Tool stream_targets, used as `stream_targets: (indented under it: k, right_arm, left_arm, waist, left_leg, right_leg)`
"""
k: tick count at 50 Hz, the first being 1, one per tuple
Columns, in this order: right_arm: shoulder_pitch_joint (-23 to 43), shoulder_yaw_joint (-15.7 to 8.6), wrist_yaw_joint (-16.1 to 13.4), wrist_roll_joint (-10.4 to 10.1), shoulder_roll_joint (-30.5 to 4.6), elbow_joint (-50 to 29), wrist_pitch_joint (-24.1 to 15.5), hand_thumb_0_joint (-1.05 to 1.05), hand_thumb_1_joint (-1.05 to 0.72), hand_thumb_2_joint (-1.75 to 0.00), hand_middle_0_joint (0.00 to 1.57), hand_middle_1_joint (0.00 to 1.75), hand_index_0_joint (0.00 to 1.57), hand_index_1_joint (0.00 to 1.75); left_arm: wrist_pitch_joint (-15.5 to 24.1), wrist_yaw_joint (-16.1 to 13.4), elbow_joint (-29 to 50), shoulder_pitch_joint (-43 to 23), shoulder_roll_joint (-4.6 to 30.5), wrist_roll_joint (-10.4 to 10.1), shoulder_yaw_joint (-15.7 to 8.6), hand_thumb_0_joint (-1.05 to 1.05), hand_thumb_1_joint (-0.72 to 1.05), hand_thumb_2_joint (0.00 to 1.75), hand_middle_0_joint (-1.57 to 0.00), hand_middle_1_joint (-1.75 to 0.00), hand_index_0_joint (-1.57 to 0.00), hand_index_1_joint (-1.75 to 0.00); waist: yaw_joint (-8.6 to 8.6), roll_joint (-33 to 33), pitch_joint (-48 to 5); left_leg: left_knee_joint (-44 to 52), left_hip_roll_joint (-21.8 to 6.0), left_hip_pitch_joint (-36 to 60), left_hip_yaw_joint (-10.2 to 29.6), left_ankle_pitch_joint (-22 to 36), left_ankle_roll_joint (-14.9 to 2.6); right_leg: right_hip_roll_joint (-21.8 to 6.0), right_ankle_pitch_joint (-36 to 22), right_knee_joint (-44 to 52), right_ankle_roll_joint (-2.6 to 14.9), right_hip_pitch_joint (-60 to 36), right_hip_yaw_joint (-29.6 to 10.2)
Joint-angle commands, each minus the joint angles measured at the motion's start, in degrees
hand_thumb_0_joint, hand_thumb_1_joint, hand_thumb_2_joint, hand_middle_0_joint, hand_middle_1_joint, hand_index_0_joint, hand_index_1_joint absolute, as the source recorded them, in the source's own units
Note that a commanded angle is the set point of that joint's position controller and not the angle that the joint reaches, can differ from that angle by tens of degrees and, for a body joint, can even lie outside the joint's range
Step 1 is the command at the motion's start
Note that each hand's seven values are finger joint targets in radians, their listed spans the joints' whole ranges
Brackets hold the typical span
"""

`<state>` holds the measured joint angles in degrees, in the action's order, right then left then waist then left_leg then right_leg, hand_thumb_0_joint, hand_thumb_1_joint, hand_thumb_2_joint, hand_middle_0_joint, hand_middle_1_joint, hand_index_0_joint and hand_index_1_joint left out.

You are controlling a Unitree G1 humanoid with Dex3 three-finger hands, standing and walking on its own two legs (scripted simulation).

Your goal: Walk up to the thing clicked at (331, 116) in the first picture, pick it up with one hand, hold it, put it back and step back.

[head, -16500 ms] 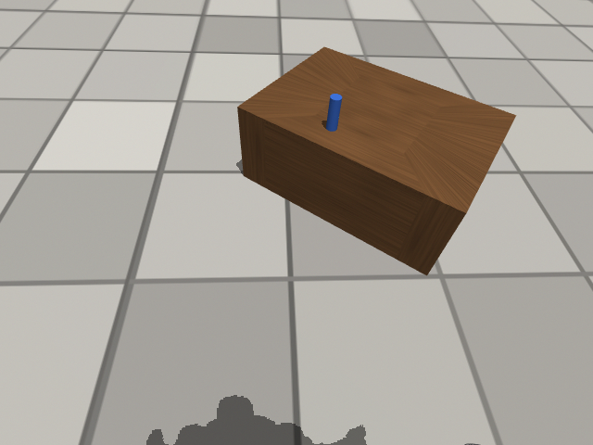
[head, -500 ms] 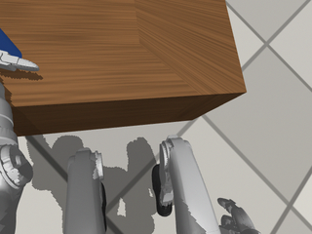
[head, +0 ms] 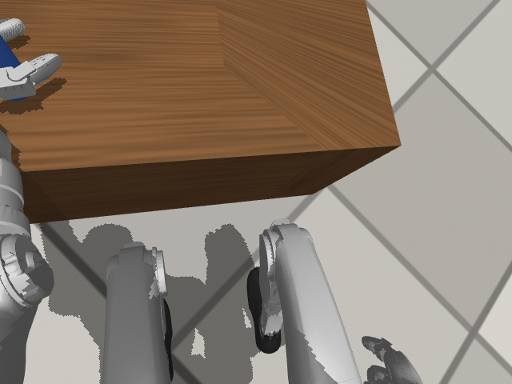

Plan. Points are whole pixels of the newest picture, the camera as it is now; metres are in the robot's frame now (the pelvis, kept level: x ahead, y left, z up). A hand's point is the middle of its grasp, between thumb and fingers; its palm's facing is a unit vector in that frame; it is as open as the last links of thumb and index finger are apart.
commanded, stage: close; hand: left
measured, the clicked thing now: out of the picture +0.54 +0.25 +0.02
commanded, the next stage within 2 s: settle in 0.32 s
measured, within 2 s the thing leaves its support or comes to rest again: leaves its support in 0.74 s
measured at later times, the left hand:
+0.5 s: hand (5, 56) +0.54 +0.24 +0.00, palm faces +0.25 -0.97 +0.00, open 5.7 cm
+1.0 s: hand out of the picture +0.54 +0.25 +0.06, palm faces +0.26 -0.97 -0.03, open 5.7 cm
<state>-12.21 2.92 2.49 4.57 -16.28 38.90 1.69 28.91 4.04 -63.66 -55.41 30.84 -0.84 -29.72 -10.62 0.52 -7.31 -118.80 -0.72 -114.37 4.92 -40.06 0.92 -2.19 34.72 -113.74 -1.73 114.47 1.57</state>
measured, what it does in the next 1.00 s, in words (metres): stands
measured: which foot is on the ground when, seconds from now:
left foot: down 0.00-1.00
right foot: down 0.00-1.00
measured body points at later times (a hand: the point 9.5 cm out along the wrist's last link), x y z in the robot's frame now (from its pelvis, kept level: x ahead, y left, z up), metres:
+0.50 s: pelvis +0.00 +0.00 -0.02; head +0.22 +0.04 +0.37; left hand +0.52 +0.29 +0.01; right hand +0.06 -0.28 -0.13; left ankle +0.07 +0.13 -0.40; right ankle +0.11 -0.14 -0.40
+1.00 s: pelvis +0.00 +0.00 +0.03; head +0.21 +0.04 +0.43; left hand +0.52 +0.30 +0.07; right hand +0.06 -0.27 -0.09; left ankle +0.07 +0.13 -0.40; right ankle +0.11 -0.14 -0.40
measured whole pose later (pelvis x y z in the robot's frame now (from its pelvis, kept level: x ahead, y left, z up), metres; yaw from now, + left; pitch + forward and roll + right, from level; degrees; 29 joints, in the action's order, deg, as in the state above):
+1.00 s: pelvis +0.00 +0.00 +0.03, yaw +0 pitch +35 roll -5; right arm -13.1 2.3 1.1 2.5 -15.5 38.5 2.5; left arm 22.5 4.0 -58.3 -53.8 30.0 -2.2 -27.3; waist -9.3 1.4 -8.8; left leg -113.1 -0.8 -108.7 4.6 -39.2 0.5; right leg -2.3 34.0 -107.9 -1.9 108.5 1.7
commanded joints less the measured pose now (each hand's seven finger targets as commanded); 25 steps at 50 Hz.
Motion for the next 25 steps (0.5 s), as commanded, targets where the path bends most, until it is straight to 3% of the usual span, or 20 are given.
stream_targets:
  k: [1, 7, 9, 10, 12, 17, 18, 20, 21, 22, 25]
  right_arm:
    - [-11.09, -4.38, -0.78, 0.32, -11.62, -1.26, -0.31, 0.0, -0.89, -0.89, 0.2, 0.3, 0.2, 0.3]
    - [-10.91, -4.46, -0.87, 0.24, -11.72, -1.09, -0.09, 0.0, -0.88, -0.89, 0.2, 0.3, 0.2, 0.3]
    - [-10.87, -4.32, -0.87, 0.24, -11.83, -0.81, -0.04, 0.0, -0.89, -0.89, 0.2, 0.3, 0.2, 0.3]
    - [-10.64, -4.35, -0.88, 0.19, -11.8, -0.91, -0.09, 0.0, -0.89, -0.89, 0.2, 0.3, 0.2, 0.3]
    - [-10.96, -4.21, -0.99, 0.3, -11.74, -0.73, -0.07, 0.0, -0.88, -0.89, 0.2, 0.3, 0.2, 0.3]
    - [-10.77, -3.87, -0.8, 0.29, -11.81, -0.95, -0.12, 0.0, -0.87, -0.88, 0.2, 0.3, 0.2, 0.3]
    - [-10.57, -3.97, -0.79, 0.27, -11.97, -1.15, -0.08, 0.0, -0.87, -0.88, 0.2, 0.3, 0.2, 0.3]
    - [-10.4, -3.81, -0.67, 0.29, -11.81, -1.4, -0.03, 0.0, -0.87, -0.88, 0.2, 0.3, 0.2, 0.3]
    - [-10.74, -3.77, -0.57, 0.33, -11.67, -1.35, -0.02, 0.0, -0.87, -0.88, 0.2, 0.3, 0.2, 0.3]
    - [-10.39, -3.92, -0.55, 0.25, -11.87, -1.53, -0.06, 0.0, -0.88, -0.89, 0.2, 0.3, 0.2, 0.3]
    - [-11.17, -4.07, -0.55, 0.46, -12.22, -1.79, 0.25, 0.0, -0.87, -0.89, 0.2, 0.3, 0.2, 0.3]
  left_arm:
    - [4.36, -0.02, 12.02, -21.44, 13.38, -0.26, -0.05, 0.0, 0.31, 0.78, -1.02, -0.94, -1.04, -0.91]
    - [4.27, -0.01, 12.33, -20.6, 13.75, -0.11, -0.38, 0.0, 0.5, 0.9, -1.14, -1.05, -1.16, -1.03]
    - [4.28, 0.09, 11.87, -21.43, 13.6, -0.38, -0.59, 0.0, 0.58, 0.97, -1.2, -1.12, -1.22, -1.09]
    - [4.17, 0.21, 9.94, -20.68, 12.99, -0.26, -0.22, 0.0, 0.58, 1.01, -1.24, -1.17, -1.26, -1.14]
    - [4.6, 0.33, 11.54, -21.98, 14.59, -0.15, -0.7, 0.0, 0.61, 1.05, -1.26, -1.2, -1.28, -1.18]
    - [4.3, 1.22, 8.04, -20.61, 12.87, -0.65, -0.37, 0.0, 0.64, 1.12, -1.3, -1.27, -1.33, -1.24]
    - [4.4, 1.18, 8.94, -21.16, 14.82, -0.39, -0.84, 0.0, 0.63, 1.12, -1.31, -1.28, -1.33, -1.25]
    - [4.53, 1.38, 8.92, -21.52, 15.53, -0.32, -1.36, 0.0, 0.64, 1.13, -1.33, -1.28, -1.35, -1.26]
    - [4.34, 1.54, 6.48, -20.46, 13.35, -0.37, -0.42, 0.0, 0.63, 1.14, -1.34, -1.31, -1.37, -1.28]
    - [4.31, 1.66, 7.14, -20.56, 13.69, -0.53, -0.8, 0.0, 0.68, 1.19, -1.32, -1.33, -1.33, -1.31]
    - [4.06, 1.44, 9.68, -21.64, 15.77, 0.1, -1.5, 0.0, 0.68, 1.2, -1.32, -1.34, -1.34, -1.32]
  waist:
    - [-0.34, 11.73, -39.15]
    - [0.38, 11.58, -39.73]
    - [-0.21, 11.79, -38.16]
    - [-0.97, 10.22, -36.83]
    - [-0.53, 10.36, -37.61]
    - [-0.73, 10.05, -35.98]
    - [-0.74, 9.42, -36.66]
    - [-0.59, 9.59, -36.46]
    - [-1.16, 8.42, -35.76]
    - [-0.94, 8.05, -35.28]
    - [0.07, 10.77, -40.11]
  left_leg:
    - [15.41, 0.28, 24.41, -2.46, 10.78, -1.82]
    - [14.9, 0.26, 24.78, -2.41, 12.1, -1.68]
    - [14.67, 0.19, 24.03, -2.04, 11.49, -1.64]
    - [14.66, 0.19, 22.84, -1.93, 9.59, -1.84]
    - [14.04, 0.28, 22.24, -2.46, 10.4, -1.91]
    - [13.49, 0.37, 21.32, -2.37, 10.4, -1.85]
    - [13.07, 0.44, 20.11, -2.69, 9.17, -2.1]
    - [12.9, 0.54, 19.14, -2.95, 8.47, -2.17]
    - [12.55, 0.56, 18.6, -2.96, 8.92, -2.22]
    - [12.65, 0.53, 18.4, -2.93, 7.84, -2.31]
    - [12.64, 0.58, 21.59, -3.18, 11.38, -1.88]
  right_leg:
    - [1.19, -9.0, 10.97, 3.63, -23.37, 2.23]
    - [1.29, -9.58, 10.29, 3.75, -22.64, 2.26]
    - [1.16, -9.33, 9.67, 3.8, -21.26, 2.39]
    - [1.21, -7.92, 10.1, 3.64, -20.65, 2.44]
    - [1.28, -8.72, 10.09, 3.61, -21.83, 2.2]
    - [1.1, -8.57, 9.24, 3.65, -20.59, 2.43]
    - [1.39, -7.5, 9.42, 3.55, -21.31, 2.35]
    - [1.33, -6.98, 9.22, 3.52, -21.44, 2.28]
    - [1.33, -7.56, 9.17, 3.37, -21.75, 2.41]
    - [1.36, -6.59, 9.44, 3.4, -20.66, 2.37]
    - [1.23, -9.59, 8.61, 3.57, -23.11, 2.29]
